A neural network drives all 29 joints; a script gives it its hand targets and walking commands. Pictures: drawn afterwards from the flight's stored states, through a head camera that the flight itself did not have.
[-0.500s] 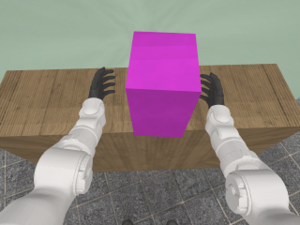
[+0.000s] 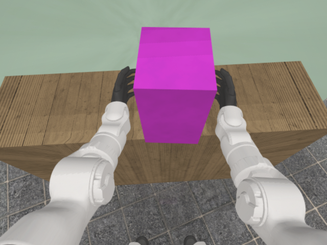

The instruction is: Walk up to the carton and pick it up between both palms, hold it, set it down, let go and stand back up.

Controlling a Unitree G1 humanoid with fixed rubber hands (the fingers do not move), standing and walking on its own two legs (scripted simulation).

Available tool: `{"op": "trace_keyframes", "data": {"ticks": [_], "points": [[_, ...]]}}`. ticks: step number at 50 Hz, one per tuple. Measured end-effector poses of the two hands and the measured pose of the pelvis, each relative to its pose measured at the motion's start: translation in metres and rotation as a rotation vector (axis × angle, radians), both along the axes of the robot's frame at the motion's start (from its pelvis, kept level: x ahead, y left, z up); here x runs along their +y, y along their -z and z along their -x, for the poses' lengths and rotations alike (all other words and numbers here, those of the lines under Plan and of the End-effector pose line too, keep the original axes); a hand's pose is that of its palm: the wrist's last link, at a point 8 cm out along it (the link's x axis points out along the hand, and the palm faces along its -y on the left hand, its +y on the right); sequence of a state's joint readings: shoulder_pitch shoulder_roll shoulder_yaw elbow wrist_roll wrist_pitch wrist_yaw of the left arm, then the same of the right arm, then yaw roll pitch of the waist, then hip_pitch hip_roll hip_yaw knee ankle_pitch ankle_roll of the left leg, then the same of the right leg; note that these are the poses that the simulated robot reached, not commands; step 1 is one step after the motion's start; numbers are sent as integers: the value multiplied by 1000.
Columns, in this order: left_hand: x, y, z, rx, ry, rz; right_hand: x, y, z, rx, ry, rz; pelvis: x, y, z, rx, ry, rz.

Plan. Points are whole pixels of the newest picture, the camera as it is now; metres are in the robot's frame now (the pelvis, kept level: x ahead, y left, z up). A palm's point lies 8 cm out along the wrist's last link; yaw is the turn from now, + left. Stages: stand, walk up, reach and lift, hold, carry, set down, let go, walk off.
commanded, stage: reach and lift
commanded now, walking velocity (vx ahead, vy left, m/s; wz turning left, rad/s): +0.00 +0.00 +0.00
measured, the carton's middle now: (173, 92) +0.51 -0.01 +0.01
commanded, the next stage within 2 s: none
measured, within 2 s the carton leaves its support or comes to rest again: neither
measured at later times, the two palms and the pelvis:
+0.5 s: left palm (123, 102) +0.47 +0.12 +0.04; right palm (225, 108) +0.44 -0.13 +0.04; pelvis +0.04 +0.00 +0.03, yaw +0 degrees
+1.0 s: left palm (123, 102) +0.47 +0.12 +0.04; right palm (224, 109) +0.44 -0.13 +0.04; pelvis +0.04 +0.00 +0.03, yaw +0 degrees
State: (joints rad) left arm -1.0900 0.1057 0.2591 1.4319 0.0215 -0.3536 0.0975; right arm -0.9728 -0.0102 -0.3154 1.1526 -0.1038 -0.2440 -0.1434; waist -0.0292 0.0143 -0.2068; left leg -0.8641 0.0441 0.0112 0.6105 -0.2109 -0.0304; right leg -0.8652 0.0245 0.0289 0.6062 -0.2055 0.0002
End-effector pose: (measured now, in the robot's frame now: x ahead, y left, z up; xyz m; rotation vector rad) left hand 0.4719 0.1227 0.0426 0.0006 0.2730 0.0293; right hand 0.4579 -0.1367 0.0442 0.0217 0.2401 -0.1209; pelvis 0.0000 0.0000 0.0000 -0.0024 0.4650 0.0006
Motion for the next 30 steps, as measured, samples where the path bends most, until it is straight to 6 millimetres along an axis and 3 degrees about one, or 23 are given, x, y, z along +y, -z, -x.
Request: {"op": "trace_keyframes", "data": {"ticks": [10, 30], "points": [[-3, 1, 7, -26, -30, 6, 5, 2, 12, -45, 59, 63, 2, -15, -2, -87, -17, 1], [-4, 7, 4, -10, -48, 12, 4, 2, 15, -18, 49, 105, -1, -27, -43, -154, -10, 5]]}}
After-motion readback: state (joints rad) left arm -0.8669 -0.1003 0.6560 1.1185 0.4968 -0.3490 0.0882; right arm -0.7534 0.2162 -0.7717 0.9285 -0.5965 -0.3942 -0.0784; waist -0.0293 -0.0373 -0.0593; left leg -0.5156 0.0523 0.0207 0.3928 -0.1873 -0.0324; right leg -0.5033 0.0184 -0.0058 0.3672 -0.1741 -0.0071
